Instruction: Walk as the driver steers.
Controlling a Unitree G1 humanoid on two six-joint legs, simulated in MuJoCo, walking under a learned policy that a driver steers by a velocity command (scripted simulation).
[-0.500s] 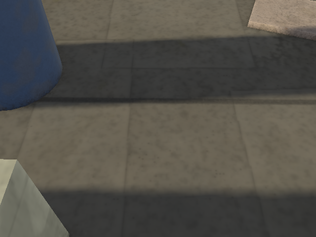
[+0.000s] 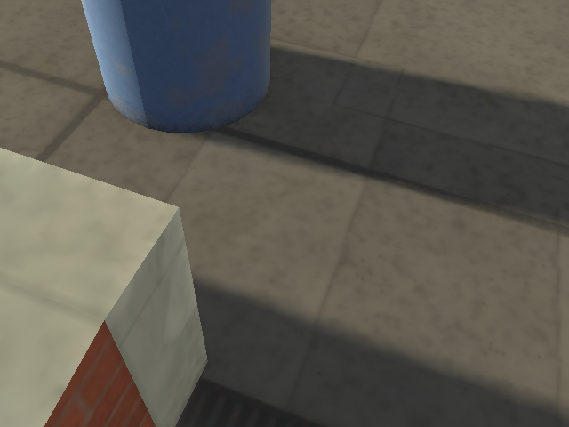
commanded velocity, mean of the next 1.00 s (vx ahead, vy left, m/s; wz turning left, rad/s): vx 0.22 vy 0.00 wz -0.36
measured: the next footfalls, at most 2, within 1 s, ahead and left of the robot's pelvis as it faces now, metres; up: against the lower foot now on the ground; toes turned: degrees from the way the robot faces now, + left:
right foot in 0.58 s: +0.02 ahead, -0.13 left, +0.01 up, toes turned -16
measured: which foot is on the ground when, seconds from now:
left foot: down 0.00-0.56, up 0.58-1.00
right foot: down 0.00-0.00, up 0.02-0.56, down 0.58-1.00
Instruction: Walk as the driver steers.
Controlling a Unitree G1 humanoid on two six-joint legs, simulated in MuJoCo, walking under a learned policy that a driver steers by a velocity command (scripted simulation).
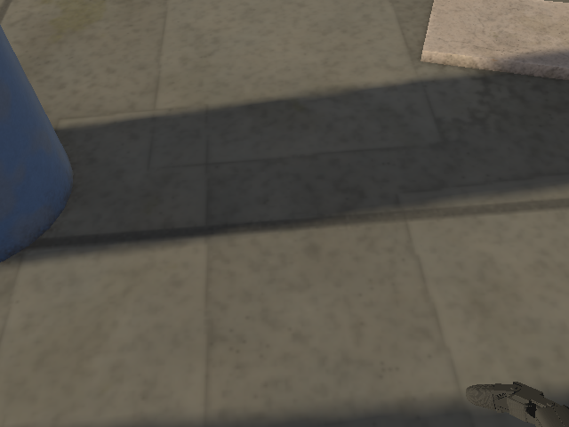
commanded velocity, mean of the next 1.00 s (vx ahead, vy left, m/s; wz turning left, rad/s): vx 0.40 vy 0.00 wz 0.40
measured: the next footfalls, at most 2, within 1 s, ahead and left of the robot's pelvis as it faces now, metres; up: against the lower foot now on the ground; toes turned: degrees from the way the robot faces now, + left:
left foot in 0.04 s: +0.20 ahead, +0.10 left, +0.04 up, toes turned +2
right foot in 0.54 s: +0.53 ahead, -0.04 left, +0.04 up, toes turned +15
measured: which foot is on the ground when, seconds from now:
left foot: up 0.00-0.02, down 0.04-0.56, up 0.58-1.00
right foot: down 0.00-0.08, up 0.10-0.52, down 0.54-1.00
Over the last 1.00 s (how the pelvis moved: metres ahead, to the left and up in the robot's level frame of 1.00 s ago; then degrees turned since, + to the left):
0.17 -0.10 0.01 -28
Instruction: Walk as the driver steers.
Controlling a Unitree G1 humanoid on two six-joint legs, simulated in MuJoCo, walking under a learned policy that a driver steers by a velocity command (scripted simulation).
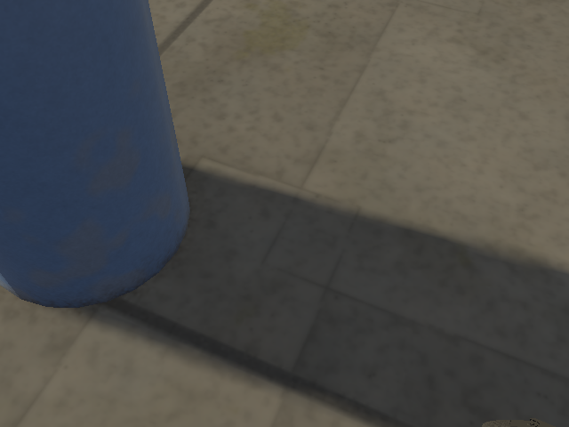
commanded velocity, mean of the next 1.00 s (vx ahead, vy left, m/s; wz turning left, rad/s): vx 0.29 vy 0.00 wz -0.28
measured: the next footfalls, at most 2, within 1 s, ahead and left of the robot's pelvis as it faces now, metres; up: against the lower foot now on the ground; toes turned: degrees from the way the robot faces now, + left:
left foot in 0.02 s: +0.15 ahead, +0.08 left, +0.00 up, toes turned +2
right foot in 0.54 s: +0.07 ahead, -0.10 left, +0.00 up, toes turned -8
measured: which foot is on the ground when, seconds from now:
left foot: up 0.00-0.00, down 0.02-0.54, up 0.56-0.94, down 0.96-1.00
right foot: down 0.00-0.02, up 0.04-0.52, down 0.54-0.98, up 1.00-1.00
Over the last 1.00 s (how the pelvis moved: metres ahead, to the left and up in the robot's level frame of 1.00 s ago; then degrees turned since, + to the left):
0.52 0.08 0.03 29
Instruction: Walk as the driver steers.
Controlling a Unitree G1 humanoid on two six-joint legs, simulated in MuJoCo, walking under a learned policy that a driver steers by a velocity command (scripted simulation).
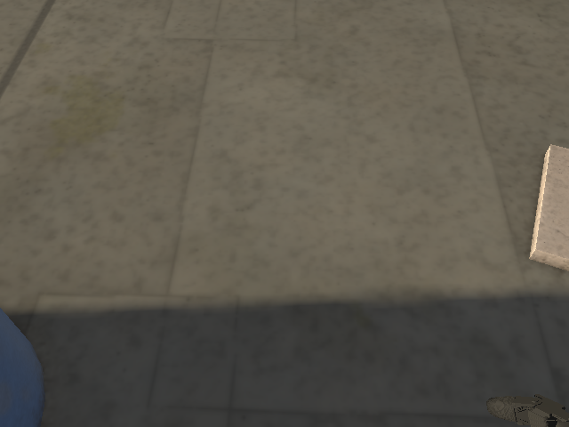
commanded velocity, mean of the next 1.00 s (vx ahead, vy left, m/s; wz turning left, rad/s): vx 0.49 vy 0.00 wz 0.29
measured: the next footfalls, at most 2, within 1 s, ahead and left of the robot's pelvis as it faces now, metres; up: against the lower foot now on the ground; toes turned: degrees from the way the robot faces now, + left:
right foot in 0.42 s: +0.37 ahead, -0.11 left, +0.00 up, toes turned +2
left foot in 0.92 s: +0.60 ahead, +0.16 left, +0.00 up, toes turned +25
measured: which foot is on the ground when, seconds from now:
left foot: down 0.00-0.42, up 0.44-0.90, down 0.92-1.00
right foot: up 0.00-0.40, down 0.42-0.94, up 0.96-1.00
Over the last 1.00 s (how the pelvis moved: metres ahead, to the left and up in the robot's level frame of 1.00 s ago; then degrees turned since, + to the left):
0.28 -0.04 -0.01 -23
